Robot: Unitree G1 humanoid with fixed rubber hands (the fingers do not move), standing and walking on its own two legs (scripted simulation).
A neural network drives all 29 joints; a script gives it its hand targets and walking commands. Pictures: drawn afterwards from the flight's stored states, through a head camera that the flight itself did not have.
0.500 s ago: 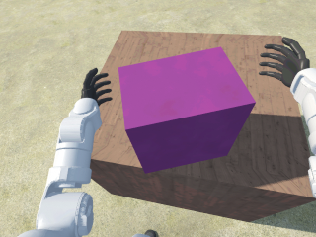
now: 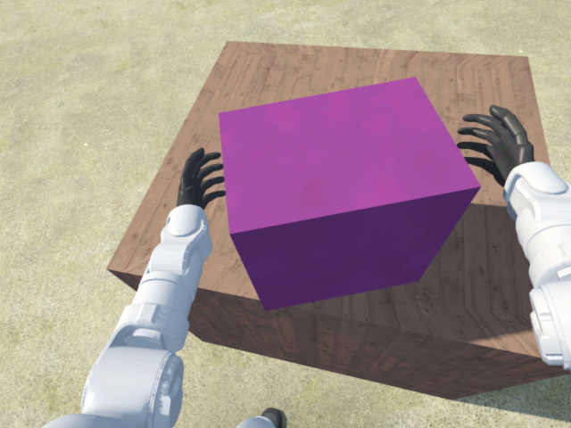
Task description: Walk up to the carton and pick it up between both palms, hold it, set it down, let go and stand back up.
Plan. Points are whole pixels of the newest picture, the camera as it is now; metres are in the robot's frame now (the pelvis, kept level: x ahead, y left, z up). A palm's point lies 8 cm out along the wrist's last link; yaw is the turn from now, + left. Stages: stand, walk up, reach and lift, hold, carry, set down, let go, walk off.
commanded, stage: reach and lift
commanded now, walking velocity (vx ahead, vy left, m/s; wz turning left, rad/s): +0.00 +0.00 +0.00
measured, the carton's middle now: (331, 208) +0.42 +0.06 +0.01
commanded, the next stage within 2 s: none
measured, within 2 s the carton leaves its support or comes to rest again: neither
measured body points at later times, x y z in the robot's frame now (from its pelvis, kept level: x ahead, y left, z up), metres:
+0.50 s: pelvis +0.01 -0.01 +0.00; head +0.10 -0.03 +0.44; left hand +0.38 +0.25 +0.05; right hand +0.52 -0.13 +0.06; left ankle +0.01 +0.16 -0.74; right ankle +0.01 -0.12 -0.74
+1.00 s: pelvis +0.00 +0.00 +0.00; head +0.08 -0.02 +0.44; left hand +0.38 +0.24 +0.05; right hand +0.51 -0.12 +0.07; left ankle +0.01 +0.16 -0.74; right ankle +0.01 -0.12 -0.74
